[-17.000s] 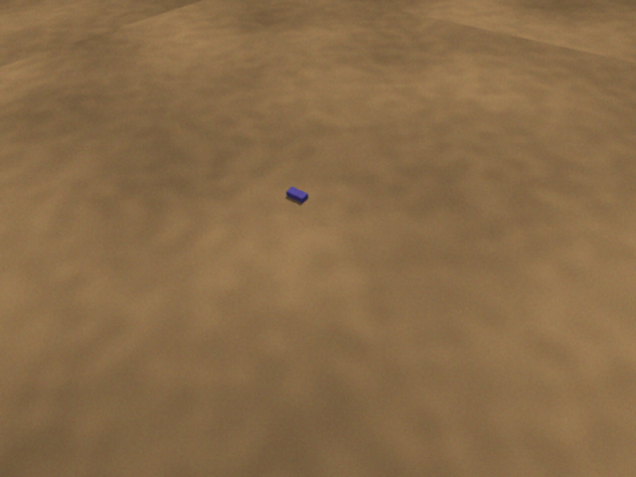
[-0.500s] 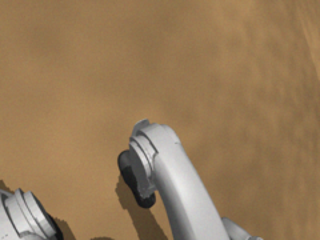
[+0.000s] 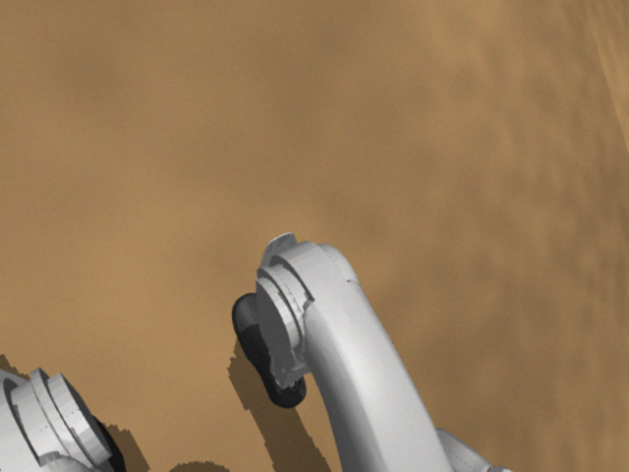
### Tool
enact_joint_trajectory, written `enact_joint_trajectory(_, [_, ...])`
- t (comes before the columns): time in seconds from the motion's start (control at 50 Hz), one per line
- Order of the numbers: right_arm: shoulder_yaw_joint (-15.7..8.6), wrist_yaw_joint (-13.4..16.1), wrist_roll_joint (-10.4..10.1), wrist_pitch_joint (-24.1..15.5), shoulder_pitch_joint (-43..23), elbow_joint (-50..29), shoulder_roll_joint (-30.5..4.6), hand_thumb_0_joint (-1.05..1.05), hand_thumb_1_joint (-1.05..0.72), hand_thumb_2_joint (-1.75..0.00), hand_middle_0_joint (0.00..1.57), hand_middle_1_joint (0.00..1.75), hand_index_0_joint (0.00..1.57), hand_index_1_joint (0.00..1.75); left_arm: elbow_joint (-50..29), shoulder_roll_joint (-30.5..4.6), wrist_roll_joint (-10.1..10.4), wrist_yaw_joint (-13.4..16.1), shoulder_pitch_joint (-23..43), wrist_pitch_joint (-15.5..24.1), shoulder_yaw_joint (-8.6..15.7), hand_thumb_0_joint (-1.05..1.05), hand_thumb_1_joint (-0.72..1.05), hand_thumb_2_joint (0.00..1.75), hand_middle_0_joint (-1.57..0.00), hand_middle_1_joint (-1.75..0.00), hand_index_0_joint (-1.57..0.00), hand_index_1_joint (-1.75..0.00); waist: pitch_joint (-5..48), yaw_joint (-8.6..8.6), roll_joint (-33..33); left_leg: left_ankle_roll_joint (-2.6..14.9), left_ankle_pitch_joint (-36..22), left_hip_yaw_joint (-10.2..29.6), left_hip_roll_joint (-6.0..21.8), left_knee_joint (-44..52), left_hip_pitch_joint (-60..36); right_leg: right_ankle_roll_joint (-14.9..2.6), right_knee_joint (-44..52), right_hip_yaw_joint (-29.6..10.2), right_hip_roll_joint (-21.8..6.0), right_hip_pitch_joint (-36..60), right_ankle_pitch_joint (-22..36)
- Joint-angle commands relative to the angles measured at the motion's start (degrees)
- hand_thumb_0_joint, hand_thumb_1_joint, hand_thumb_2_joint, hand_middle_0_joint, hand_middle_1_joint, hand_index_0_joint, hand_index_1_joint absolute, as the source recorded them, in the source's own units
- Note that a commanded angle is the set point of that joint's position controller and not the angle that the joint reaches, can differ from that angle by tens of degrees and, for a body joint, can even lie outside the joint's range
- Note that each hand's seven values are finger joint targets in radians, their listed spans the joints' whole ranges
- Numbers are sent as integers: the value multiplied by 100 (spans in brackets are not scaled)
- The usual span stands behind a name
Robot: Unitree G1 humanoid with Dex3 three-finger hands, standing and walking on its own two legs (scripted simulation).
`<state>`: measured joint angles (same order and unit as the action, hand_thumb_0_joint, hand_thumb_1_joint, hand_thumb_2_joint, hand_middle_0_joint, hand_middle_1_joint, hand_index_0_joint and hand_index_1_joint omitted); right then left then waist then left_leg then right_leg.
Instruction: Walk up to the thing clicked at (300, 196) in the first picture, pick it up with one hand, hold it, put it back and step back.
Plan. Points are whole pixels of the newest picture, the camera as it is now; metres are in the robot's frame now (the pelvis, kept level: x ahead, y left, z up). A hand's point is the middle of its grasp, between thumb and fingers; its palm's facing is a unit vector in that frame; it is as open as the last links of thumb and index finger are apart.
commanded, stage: close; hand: left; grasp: from above
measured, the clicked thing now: out of the picture +0.49 +0.29 -0.30
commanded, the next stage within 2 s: settle in 0.58 s
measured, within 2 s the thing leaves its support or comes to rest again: leaves its support in 1.02 s
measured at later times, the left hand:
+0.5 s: hand out of the picture +0.48 +0.29 -0.27, palm faces -0.44 -0.16 -0.89, open 7.7 cm
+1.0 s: hand out of the picture +0.49 +0.29 -0.26, palm faces -0.41 -0.17 -0.89, open 7.4 cm
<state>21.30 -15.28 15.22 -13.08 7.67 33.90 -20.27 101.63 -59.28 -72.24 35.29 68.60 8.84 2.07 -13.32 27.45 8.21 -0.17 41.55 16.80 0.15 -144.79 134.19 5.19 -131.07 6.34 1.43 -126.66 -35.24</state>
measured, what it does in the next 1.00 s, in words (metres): stands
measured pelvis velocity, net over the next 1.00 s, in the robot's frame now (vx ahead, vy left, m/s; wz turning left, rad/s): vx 0.00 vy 0.00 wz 0.00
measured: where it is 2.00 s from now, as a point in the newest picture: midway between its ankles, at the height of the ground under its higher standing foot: (203, 428)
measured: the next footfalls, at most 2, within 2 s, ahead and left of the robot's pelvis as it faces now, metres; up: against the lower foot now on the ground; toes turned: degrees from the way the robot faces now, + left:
none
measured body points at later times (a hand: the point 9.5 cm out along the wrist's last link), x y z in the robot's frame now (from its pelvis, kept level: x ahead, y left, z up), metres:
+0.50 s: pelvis +0.00 +0.00 +0.00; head +0.29 +0.13 +0.31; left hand +0.50 +0.29 -0.22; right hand +0.02 -0.24 -0.04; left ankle +0.06 +0.12 -0.28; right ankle +0.14 -0.15 -0.28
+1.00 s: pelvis +0.00 +0.00 +0.00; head +0.29 +0.13 +0.31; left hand +0.51 +0.30 -0.21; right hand +0.02 -0.24 -0.04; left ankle +0.06 +0.12 -0.28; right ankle +0.14 -0.15 -0.28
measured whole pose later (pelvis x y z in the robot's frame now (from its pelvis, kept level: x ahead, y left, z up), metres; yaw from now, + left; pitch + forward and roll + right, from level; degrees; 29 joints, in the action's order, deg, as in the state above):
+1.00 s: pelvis +0.00 +0.00 +0.00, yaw +0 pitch +30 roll -17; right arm 20.1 -13.6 14.5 -11.1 9.5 33.7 -19.8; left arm 95.7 -58.4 -72.6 31.6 66.5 8.4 5.0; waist -12.4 26.5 7.0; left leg 0.0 40.8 16.3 0.2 -144.0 134.8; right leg 4.5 -130.5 6.3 1.0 -127.2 -34.7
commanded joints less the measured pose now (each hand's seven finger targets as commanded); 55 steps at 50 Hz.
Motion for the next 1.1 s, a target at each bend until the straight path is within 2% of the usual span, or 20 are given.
enact_joint_trajectory(0.0, [-552, 39, 7, 44, 1248, 211, -1995, 0, -89, -90, 20, 30, 20, 30, -512, -967, 39, 178, 1439, -24, -4, 0, 22, 41, -57, -60, -63, -54, 3560, 562, -3414, -52, -1277, -613, 249, 1675, -2895, -531, 930, 983, 198, 2130, 1472])
enact_joint_trajectory(0.04, [-597, 78, -23, 74, 1250, 210, -2002, 0, -89, -90, 20, 30, 20, 30, -633, -1012, -6, 183, 1456, -14, 60, 0, 25, 40, -59, -59, -65, -53, 3705, 448, -3502, -75, -1351, -589, 255, 1713, -2992, -552, 894, 985, 191, 2099, 1498])
enact_joint_trajectory(0.12, [-552, 58, -8, 65, 1228, 182, -1960, 0, -89, -90, 20, 30, 20, 30, -517, -767, 59, 111, 1340, -12, -80, 0, 37, 35, -66, -57, -73, -50, 3581, 546, -3305, -43, -1450, -620, 245, 1602, -2885, -529, 878, 989, 191, 2130, 1596])
enact_joint_trajectory(0.26, [-547, 107, -11, 106, 1240, 204, -2022, 0, -89, -90, 20, 30, 20, 30, -585, -982, 54, 103, 1443, 52, 33, 0, 55, 25, -77, -52, -86, -43, 3573, 503, -3422, -74, -1410, -574, 268, 1680, -2917, -557, 895, 994, 177, 2066, 1494])
enact_joint_trajectory(0.3, [-536, 130, -22, 104, 1165, 140, -1984, 0, -89, -90, 20, 30, 20, 30, -450, -962, 44, 78, 1278, 63, -24, 0, 57, 24, -81, -48, -90, -40, 3460, 490, -3243, -38, -1132, -629, 244, 1653, -2736, -547, 943, 970, 205, 2099, 1319])
enact_joint_trajectory(0.4, [-545, 176, -37, 107, 1192, 143, -2036, 0, -89, -90, 20, 30, 20, 30, -537, -1002, 37, 90, 1384, 97, -5, 0, 69, 23, -91, -43, -99, -35, 3484, 499, -3137, -33, -1127, -599, 243, 1652, -2749, -536, 965, 970, 175, 2039, 1321])
enact_joint_trajectory(0.46, [-517, 174, 18, 122, 1228, 163, -1992, 0, -89, -90, 20, 30, 20, 30, -524, -846, 44, 79, 1375, 103, -99, 0, 77, 18, -97, -40, -105, -32, 3431, 582, -3224, -39, -1074, -581, 255, 1694, -2815, -527, 947, 999, 174, 1991, 1293])
enact_joint_trajectory(0.48, [-535, 196, -5, 137, 1214, 177, -2018, 0, -89, -90, 20, 30, 20, 30, -523, -998, 41, 103, 1380, 102, -36, 0, 78, 19, -100, -38, -107, -31, 3484, 522, -3262, -43, -1080, -585, 256, 1711, -2788, -533, 977, 987, 185, 2053, 1298])
enact_joint_trajectory(0.56, [-517, 214, -11, 146, 1176, 194, -1969, 0, -89, -90, 20, 30, 20, 30, -515, -925, 35, 103, 1357, 83, -44, 0, 87, 22, -109, -33, -115, -28, 3420, 500, -3366, -67, -1183, -585, 264, 1693, -2775, -557, 918, 980, 171, 1955, 1368])
enact_joint_trajectory(0.58, [-506, 220, 3, 136, 1148, 147, -1980, 0, -89, -90, 20, 30, 20, 30, -420, -816, 52, 79, 1306, 57, -109, 0, 89, 23, -112, -33, -117, -28, 3377, 571, -3174, -61, -1128, -584, 250, 1678, -2797, -546, 929, 989, 158, 1979, 1344])
enact_joint_trajectory(0.62, [-492, 212, -6, 158, 1174, 137, -1962, 0, -89, -90, 20, 30, 20, 30, -423, -924, 29, 101, 1289, 55, -62, 0, 94, 19, -114, -31, -121, -25, 3408, 533, -3294, -64, -1149, -579, 264, 1713, -2792, -544, 917, 969, 157, 1962, 1369])
enact_joint_trajectory(0.76, [-495, 212, -6, 174, 1239, 162, -1954, 0, -90, -90, 20, 30, 20, 30, -486, -890, 109, 14, 1310, -1, -67, 0, 97, 22, -125, -28, -130, -23, 3466, 556, -3247, -41, -1267, -615, 251, 1679, -2828, -529, 961, 959, 166, 2073, 1467])
enact_joint_trajectory(0.8, [-543, 224, -24, 219, 1253, 178, -1993, 0, -90, -90, 20, 30, 20, 30, -703, -1039, 72, 26, 1411, -10, 55, 0, 100, 23, -128, -26, -132, -22, 3675, 446, -3457, -82, -1363, -577, 267, 1728, -2929, -567, 947, 960, 145, 2023, 1479])
enact_joint_trajectory(0.9, [-625, 213, -52, 213, 1318, 117, -1933, 0, -90, -90, 20, 30, 20, 30, -1082, -1109, 53, -109, 1386, -83, 143, 0, 101, 28, -132, -24, -134, -22, 3856, 386, -3494, -45, -1381, -727, 209, 1665, -2986, -576, 985, 895, 159, 2189, 1498])
enact_joint_trajectory(0.92, [-723, 216, -74, 230, 1401, 180, -1984, 0, -90, -90, 20, 30, 20, 30, -1526, -1300, 14, -93, 1447, -81, 342, 0, 100, 26, -131, -22, -134, -20, 4118, 228, -3804, -94, -1582, -720, 219, 1706, -3202, -613, 969, 891, 133, 2175, 1597])
enact_joint_trajectory(0.96, [-821, 183, -87, 270, 1412, 226, -1930, 0, -90, -90, 20, 30, 20, 30, -1834, -1294, -19, -141, 1416, -105, 524, 0, 102, 27, -132, -23, -135, -20, 4558, 66, -4146, -179, -1942, -696, 238, 1724, -3565, -680, 850, 906, 102, 2075, 1751])
enact_joint_trajectory(1.0, [-986, 155, -132, 331, 1465, 209, -1922, 0, -90, -90, 20, 30, 20, 30, -1828, -983, 7, -233, 1220, -165, 458, 0, 102, 27, -133, -22, -135, -20, 4552, 57, -4261, -197, -1994, -721, 215, 1771, -3593, -721, 804, 914, 121, 1921, 1729])
enact_joint_trajectory(1.04, [-1042, 141, -175, 378, 1423, 179, -1781, 0, -90, -90, 20, 30, 20, 30, -1731, -548, 60, -347, 1107, -266, 234, 0, 103, 26, -132, -22, -134, -20, 4415, 89, -3819, -112, -1699, -837, 147, 1752, -3231, -697, 903, 861, 167, 1972, 1599])
enact_joint_trajectory(1.06, [-1117, 150, -197, 394, 1528, 219, -1809, 0, -90, -90, 20, 30, 20, 30, -2125, -654, 75, -400, 1385, -268, 325, 0, 102, 25, -131, -22, -134, -19, 4458, 109, -3901, -84, -1629, -874, 136, 1728, -3158, -701, 964, 824, 152, 1948, 1571])
enact_joint_trajectory(1.08, [-1205, 162, -237, 433, 1578, 235, -1829, 0, -90, -90, 20, 30, 20, 30, -2343, -667, 120, -463, 1352, -303, 370, 0, 101, 25, -130, -23, -133, -20, 4698, -28, -3972, -88, -1635, -878, 125, 1843, -3281, -711, 994, 777, 130, 2054, 1565])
